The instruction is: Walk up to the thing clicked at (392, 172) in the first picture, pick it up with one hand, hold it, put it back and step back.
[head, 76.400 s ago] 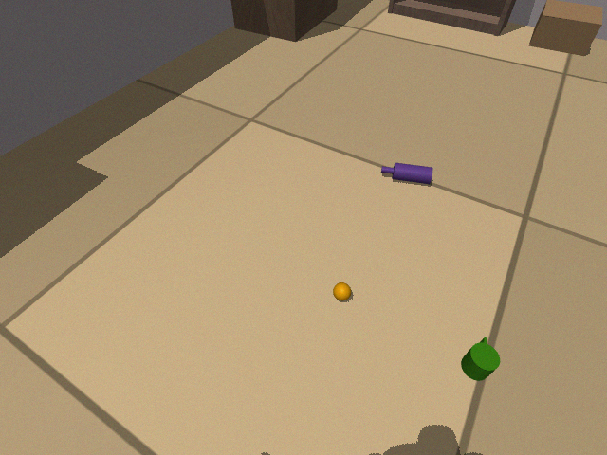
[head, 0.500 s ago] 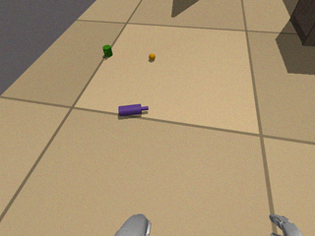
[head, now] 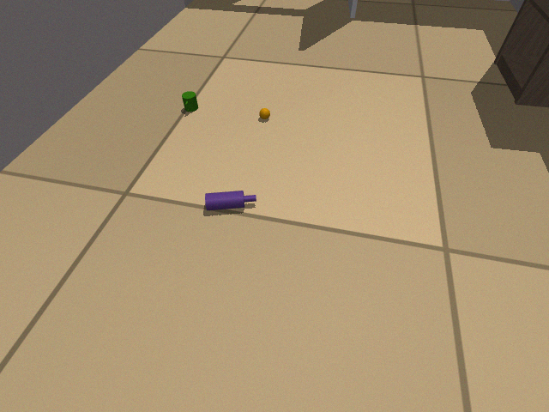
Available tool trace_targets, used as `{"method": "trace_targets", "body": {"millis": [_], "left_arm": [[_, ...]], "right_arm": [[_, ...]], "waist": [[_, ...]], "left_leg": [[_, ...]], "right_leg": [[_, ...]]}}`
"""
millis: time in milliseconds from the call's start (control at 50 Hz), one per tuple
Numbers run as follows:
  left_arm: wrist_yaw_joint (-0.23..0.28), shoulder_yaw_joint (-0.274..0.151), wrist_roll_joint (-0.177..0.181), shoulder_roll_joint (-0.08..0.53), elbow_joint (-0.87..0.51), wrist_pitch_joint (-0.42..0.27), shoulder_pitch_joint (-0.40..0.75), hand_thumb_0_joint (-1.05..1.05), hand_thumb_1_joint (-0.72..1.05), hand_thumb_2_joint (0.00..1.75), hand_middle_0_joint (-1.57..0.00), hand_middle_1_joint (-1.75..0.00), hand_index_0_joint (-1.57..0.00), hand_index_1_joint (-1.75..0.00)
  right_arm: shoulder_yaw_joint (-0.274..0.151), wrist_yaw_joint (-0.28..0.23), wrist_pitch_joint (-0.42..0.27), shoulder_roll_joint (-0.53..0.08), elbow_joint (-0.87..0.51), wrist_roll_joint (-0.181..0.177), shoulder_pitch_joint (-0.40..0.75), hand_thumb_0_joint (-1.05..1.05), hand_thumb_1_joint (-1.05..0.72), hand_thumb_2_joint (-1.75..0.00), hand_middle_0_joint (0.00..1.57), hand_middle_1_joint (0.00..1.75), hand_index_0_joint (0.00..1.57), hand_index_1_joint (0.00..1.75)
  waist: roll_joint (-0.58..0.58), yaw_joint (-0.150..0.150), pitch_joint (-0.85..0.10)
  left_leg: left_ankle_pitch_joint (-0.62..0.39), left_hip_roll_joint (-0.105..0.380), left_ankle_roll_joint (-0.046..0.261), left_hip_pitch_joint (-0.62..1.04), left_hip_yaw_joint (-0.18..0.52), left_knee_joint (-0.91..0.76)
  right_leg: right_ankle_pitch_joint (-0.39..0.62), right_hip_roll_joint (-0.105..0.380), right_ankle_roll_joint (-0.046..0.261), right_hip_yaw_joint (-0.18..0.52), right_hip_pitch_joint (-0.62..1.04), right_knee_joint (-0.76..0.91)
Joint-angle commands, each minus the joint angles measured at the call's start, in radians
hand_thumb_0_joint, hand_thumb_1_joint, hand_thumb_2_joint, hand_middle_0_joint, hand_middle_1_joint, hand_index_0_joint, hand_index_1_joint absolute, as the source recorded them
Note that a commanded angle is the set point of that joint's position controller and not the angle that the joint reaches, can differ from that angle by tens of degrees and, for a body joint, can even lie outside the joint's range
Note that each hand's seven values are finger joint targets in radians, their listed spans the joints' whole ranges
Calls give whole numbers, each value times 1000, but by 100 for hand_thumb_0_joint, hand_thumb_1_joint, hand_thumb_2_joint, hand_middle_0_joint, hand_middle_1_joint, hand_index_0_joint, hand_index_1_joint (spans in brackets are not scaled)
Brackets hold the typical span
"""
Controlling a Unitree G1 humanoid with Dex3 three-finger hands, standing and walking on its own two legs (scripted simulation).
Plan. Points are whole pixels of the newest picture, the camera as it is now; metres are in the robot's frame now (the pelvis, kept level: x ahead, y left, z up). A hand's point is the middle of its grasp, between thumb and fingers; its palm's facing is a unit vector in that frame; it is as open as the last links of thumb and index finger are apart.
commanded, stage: step back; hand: left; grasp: from above
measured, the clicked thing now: (231, 200) +1.13 +0.22 -0.72
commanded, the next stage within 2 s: stand in 0.54 s
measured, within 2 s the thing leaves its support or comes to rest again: neither
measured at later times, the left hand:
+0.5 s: hand out of the picture +0.13 +0.29 -0.15, palm faces +0.02 -0.93 -0.36, open 7.4 cm
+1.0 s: hand out of the picture +0.14 +0.27 -0.13, palm faces -0.02 -0.94 -0.34, open 7.4 cm
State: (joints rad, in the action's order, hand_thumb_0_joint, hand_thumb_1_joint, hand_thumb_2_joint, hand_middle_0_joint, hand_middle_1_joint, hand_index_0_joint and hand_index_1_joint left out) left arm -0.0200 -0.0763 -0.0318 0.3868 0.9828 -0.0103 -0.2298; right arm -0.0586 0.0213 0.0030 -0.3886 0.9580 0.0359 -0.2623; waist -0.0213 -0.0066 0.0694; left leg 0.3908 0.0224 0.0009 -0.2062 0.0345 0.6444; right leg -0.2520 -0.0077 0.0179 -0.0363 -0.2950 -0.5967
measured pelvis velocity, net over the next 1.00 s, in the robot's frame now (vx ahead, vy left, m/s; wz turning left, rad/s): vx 0.06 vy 0.02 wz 0.01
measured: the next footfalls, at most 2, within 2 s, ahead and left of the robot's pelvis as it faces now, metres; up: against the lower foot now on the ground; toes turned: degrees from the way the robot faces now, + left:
left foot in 0.30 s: +0.13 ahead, +0.15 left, +0.00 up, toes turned +2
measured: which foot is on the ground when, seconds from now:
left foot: down 0.00-0.00, up 0.02-0.28, down 0.30-1.00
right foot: down 0.00-1.00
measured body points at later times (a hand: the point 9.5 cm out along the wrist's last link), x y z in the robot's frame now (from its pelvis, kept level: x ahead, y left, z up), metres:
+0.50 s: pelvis +0.05 +0.02 +0.00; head +0.09 +0.04 +0.45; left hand +0.13 +0.34 -0.13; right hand +0.16 -0.27 -0.12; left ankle +0.09 +0.15 -0.72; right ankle +0.05 -0.11 -0.72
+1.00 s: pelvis +0.06 +0.02 +0.02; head +0.07 +0.02 +0.47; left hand +0.14 +0.32 -0.11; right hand +0.15 -0.28 -0.11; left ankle +0.09 +0.15 -0.72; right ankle +0.05 -0.11 -0.72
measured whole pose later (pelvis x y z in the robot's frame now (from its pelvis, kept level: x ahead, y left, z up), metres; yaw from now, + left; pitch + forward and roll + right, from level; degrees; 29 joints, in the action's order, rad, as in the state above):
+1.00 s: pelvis +0.06 +0.02 +0.02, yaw +0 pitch -3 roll +0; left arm -0.01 0.00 -0.01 0.35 1.13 -0.02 -0.09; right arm -0.01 0.02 -0.01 -0.35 1.13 0.01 -0.07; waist 0.00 -0.01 0.07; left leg 0.14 0.03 -0.02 -0.17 -0.02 0.35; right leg -0.22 0.03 -0.02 -0.01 -0.09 -0.35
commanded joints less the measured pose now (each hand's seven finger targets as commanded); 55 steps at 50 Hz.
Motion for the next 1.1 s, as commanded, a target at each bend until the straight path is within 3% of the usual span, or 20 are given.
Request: {"method": "trace_targets", "body": {"millis": [0, 20, 40, 80, 100, 200, 260, 280, 300, 320, 340, 360, 400, 420, 460, 520, 640, 800, 1000, 1080], "left_arm": [[31, -85, -13, 324, -64, -55, -56, 0, 90, 90, -20, -30, -20, -30], [28, -83, -11, 332, -89, -55, -4, 0, 90, 90, -20, -30, -20, -30], [28, -79, -5, 304, -94, -58, 12, 0, 90, 90, -20, -30, -20, -30], [31, -61, 3, 254, -95, -68, 32, 0, 90, 90, -20, -30, -20, -30], [32, -57, 3, 248, -91, -70, 44, 0, 90, 90, -20, -30, -20, -30], [32, -35, 9, 239, -105, -56, 117, 0, 90, 90, -20, -30, -20, -30], [32, -19, 18, 221, -104, -33, 112, 0, 90, 90, -20, -30, -20, -30], [33, -10, 22, 196, -102, -28, 98, 0, 90, 90, -20, -30, -20, -30], [34, -1, 29, 171, -102, -23, 78, 0, 90, 90, -20, -30, -20, -30], [35, 3, 42, 157, -89, -12, 61, 0, 90, 90, -20, -30, -20, -30], [40, -5, 39, 183, -62, -4, 54, 0, 90, 90, -20, -30, -20, -30], [40, -3, 31, 184, -43, -5, 50, 0, 90, 90, -20, -30, -20, -30], [36, -3, 24, 188, -31, -15, 55, 0, 90, 90, -20, -30, -20, -30], [35, -4, 27, 202, -27, -19, 52, 0, 90, 90, -20, -30, -20, -30], [34, -3, 27, 209, -17, -20, 75, 0, 90, 90, -20, -30, -20, -30], [28, 30, 34, 162, 20, -24, 96, 0, 90, 90, -20, -30, -20, -30], [30, 39, 29, 187, 50, -33, 159, 0, 90, 90, -20, -30, -20, -30], [26, 42, 28, 179, 84, -33, 173, 0, 90, 90, -20, -30, -20, -30], [25, 38, 25, 182, 97, -33, 183, 0, 90, 90, -20, -30, -20, -30], [23, 38, 26, 184, 96, -33, 178, 0, 90, 90, -20, -30, -20, -30]], "right_arm": [[-31, -29, -19, -148, -99, -5, 52, 0, -90, -90, 20, 30, 20, 30], [-49, -33, -22, -205, -81, -3, 32, 0, -90, -90, 20, 30, 20, 30], [-51, -31, -28, -216, -70, -4, 27, 0, -90, -90, 20, 30, 20, 30], [-45, -26, -31, -185, -48, -10, 19, 0, -90, -90, 20, 30, 20, 30], [-42, -24, -32, -174, -40, -10, 9, 0, -90, -90, 20, 30, 20, 30], [-33, -19, -25, -144, -17, -10, 11, 0, -90, -90, 20, 30, 20, 30], [-35, -31, -31, -140, 5, -9, 15, 0, -90, -90, 20, 30, 20, 30], [-37, -38, -35, -155, 6, -7, 20, 0, -90, -90, 20, 30, 20, 30], [-44, -44, -40, -196, 1, 0, 42, 0, -90, -90, 20, 30, 20, 30], [-42, -44, -41, -240, -20, -5, 113, 0, -90, -90, 20, 30, 20, 30], [-46, -41, -38, -277, -24, -12, 159, 0, -90, -90, 20, 30, 20, 30], [-42, -40, -35, -257, -13, -8, 193, 0, -90, -90, 20, 30, 20, 30], [-25, -41, -35, -214, -8, -11, 204, 0, -90, -90, 20, 30, 20, 30], [-18, -42, -37, -201, -5, -14, 206, 0, -90, -90, 20, 30, 20, 30], [-13, -40, -37, -185, 11, -19, 211, 0, -90, -90, 20, 30, 20, 30], [-2, -31, -40, -183, 41, -32, 191, 0, -90, -90, 20, 30, 20, 30], [4, -26, -41, -167, 73, -33, 222, 0, -90, -90, 20, 30, 20, 30], [8, -18, -37, -165, 99, -29, 259, 0, -90, -90, 20, 30, 20, 30], [10, -16, -39, -160, 119, -27, 250, 0, -90, -90, 20, 30, 20, 30], [12, -18, -41, -163, 127, -27, 233, 0, -90, -90, 20, 30, 20, 30]], "waist": [[182, 80, -44], [139, 61, 15], [105, 50, 53], [83, 33, 30], [105, 29, 8], [193, 11, -37], [148, -5, -73], [98, -4, -90], [6, 11, -124], [-72, 36, -131], [-108, 38, -128], [-91, 50, -107], [-90, 50, -123], [-86, 43, -141], [-73, 28, -155], [-52, 15, -190], [38, -1, -160], [27, 7, -81], [22, 4, -90], [14, 3, -122]], "left_leg": [[209, -58, 26, -428, 50, 312], [213, -22, 18, -377, 84, 342], [166, 0, 17, -377, 103, 350], [83, 11, 19, -331, 119, 311], [58, 9, 14, -300, 103, 283], [-38, 7, -6, -86, -34, 32], [-240, -20, 6, 54, -67, -148], [-331, 17, 24, 86, -12, -173], [-440, 124, 58, 97, 107, -183], [-351, 236, 135, -9, 256, -246], [-280, 283, 193, -114, 283, -257], [-258, 260, 175, -146, 247, -255], [-325, 174, 91, -102, 142, -206], [-345, 142, 71, -77, 110, -180], [-314, 124, 56, -58, 89, -186], [-383, 119, 45, 33, 83, -198], [-514, 115, 31, 108, 48, -219], [-336, 110, 16, 91, 49, -329], [-298, 109, 5, 94, 47, -363], [-364, 116, 6, 114, 42, -354]], "right_leg": [[-418, 386, 175, 611, 256, 373], [-446, 430, 247, 657, 134, 377], [-364, 403, 248, 596, 108, 358], [-123, 312, 178, 394, 114, 315], [-39, 284, 166, 336, 107, 291], [168, 238, 137, 167, -11, 206], [288, 188, 85, 114, -34, 56], [288, 166, 58, 102, -44, 13], [210, 113, 29, 72, -56, -35], [-14, 34, -1, 36, -13, -88], [-184, 31, 3, 35, 92, -98], [-170, 37, 7, 44, 132, -52], [27, 71, 19, 76, 139, 51], [111, 82, 20, 97, 129, 54], [156, 96, 20, 110, 129, 73], [182, 120, 17, 118, 155, 141], [333, 135, 4, 109, 170, 203], [129, 136, -7, 114, 157, 310], [92, 137, -7, 112, 170, 335], [148, 142, -4, 116, 191, 325]]}}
